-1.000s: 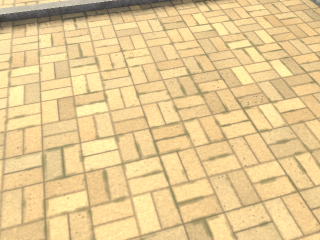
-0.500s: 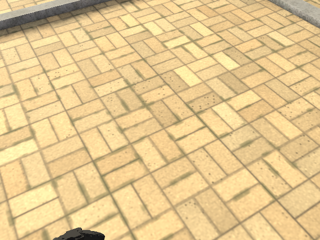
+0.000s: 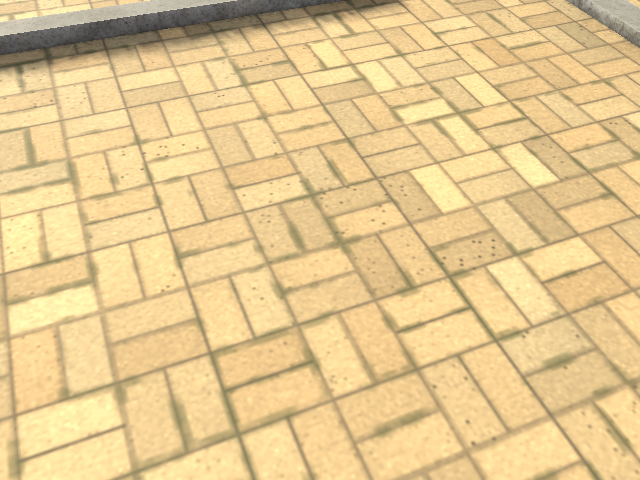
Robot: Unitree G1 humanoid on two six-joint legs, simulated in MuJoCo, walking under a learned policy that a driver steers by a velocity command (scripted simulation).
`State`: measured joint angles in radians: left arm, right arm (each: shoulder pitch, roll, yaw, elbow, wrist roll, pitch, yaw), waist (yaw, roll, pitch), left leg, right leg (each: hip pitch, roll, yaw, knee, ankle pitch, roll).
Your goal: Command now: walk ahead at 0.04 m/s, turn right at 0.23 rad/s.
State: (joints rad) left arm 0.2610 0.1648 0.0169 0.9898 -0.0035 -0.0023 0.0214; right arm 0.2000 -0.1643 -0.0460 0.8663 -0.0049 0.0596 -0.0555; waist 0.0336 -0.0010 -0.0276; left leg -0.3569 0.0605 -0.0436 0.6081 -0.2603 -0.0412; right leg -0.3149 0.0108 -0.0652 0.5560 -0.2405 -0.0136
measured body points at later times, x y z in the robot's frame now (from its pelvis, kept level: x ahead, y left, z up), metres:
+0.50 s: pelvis +0.05 +0.00 +0.01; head +0.08 -0.03 +0.46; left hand +0.24 +0.23 -0.10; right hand +0.17 -0.29 -0.10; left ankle +0.12 +0.16 -0.67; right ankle +0.04 -0.09 -0.73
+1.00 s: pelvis +0.19 -0.03 +0.01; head +0.22 -0.03 +0.46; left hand +0.48 +0.07 -0.10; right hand +0.03 -0.27 -0.10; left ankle +0.13 +0.13 -0.73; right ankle +0.24 -0.26 -0.67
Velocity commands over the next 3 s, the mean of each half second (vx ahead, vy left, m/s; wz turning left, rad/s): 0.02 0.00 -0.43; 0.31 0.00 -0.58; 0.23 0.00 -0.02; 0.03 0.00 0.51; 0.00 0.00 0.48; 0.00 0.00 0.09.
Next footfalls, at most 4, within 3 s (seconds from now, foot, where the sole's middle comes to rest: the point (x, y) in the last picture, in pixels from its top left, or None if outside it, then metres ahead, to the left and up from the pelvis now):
0.64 left None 0.17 0.11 -0.77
1.12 right None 0.29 -0.28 -0.77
1.62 left None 0.53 -0.16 -0.77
2.08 right None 0.43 -0.37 -0.77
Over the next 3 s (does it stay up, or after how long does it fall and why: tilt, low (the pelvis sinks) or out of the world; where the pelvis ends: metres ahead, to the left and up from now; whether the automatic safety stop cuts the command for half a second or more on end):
stays up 0.42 -0.21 0.01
